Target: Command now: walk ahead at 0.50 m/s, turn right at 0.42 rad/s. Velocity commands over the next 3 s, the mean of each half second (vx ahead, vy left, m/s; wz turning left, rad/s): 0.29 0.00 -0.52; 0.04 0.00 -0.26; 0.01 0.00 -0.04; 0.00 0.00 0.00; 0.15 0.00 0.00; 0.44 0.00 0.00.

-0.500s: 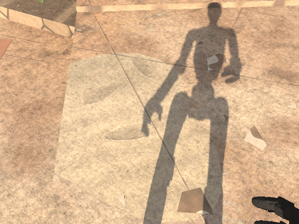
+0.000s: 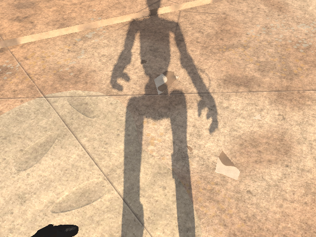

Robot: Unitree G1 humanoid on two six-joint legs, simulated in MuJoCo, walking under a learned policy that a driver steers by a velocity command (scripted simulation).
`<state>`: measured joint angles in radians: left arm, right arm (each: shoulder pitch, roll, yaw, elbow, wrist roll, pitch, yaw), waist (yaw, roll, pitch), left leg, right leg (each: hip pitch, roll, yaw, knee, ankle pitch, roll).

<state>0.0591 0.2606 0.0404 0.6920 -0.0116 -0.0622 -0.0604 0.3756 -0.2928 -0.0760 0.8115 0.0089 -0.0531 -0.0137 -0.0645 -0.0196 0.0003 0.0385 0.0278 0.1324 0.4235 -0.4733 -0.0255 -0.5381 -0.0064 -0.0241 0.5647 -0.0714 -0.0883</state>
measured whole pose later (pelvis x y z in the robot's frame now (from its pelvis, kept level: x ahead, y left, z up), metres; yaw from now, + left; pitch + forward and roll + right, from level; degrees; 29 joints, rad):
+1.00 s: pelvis +0.24 -0.04 +0.02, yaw -24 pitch -1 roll +0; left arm 0.22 0.21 0.02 0.71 0.03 0.01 0.00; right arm 0.20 -0.25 -0.03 0.78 -0.02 0.00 -0.01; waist -0.03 0.02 0.01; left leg -0.30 0.03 0.00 0.49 -0.16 -0.04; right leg -0.22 0.02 0.03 0.55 -0.31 -0.01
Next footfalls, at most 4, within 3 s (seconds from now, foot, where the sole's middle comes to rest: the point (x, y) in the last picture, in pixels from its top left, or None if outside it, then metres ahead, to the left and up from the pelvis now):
0.46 left None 0.39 0.05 -0.75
0.84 right None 0.23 -0.16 -0.75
2.94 right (226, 184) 0.67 -0.31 -0.75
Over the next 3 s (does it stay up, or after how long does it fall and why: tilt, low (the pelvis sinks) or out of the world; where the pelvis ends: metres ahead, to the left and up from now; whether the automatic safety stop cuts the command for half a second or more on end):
stays up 0.57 -0.17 0.00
